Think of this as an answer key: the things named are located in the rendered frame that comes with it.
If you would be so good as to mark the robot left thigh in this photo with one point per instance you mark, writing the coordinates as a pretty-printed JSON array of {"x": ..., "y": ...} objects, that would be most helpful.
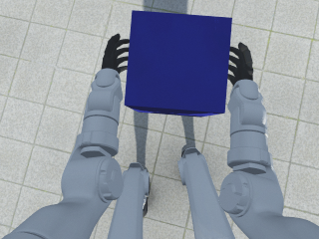
[{"x": 128, "y": 217}]

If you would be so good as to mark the robot right upper arm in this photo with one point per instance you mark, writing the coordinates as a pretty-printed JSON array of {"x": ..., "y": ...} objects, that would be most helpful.
[{"x": 256, "y": 203}]

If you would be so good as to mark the right robot forearm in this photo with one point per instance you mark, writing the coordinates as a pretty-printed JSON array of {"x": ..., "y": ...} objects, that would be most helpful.
[{"x": 249, "y": 132}]

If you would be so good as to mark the right robot hand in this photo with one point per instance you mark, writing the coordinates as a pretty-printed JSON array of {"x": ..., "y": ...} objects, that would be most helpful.
[{"x": 243, "y": 69}]

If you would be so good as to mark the carton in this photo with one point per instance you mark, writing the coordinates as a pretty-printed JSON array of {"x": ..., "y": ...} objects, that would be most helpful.
[{"x": 178, "y": 64}]

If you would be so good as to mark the left robot forearm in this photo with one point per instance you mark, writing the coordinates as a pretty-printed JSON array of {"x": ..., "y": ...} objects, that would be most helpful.
[{"x": 99, "y": 134}]

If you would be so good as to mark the robot left upper arm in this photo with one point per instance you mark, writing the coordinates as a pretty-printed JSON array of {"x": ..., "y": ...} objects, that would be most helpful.
[{"x": 89, "y": 185}]

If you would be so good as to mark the robot thigh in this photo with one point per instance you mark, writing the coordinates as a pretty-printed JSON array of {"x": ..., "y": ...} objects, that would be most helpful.
[
  {"x": 128, "y": 217},
  {"x": 209, "y": 220}
]

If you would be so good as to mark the left robot hand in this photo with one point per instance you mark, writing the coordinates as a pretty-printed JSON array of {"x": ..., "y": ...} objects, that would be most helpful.
[{"x": 110, "y": 59}]

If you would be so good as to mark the robot right thigh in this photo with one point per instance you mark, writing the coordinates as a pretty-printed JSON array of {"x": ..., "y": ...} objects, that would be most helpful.
[{"x": 209, "y": 220}]

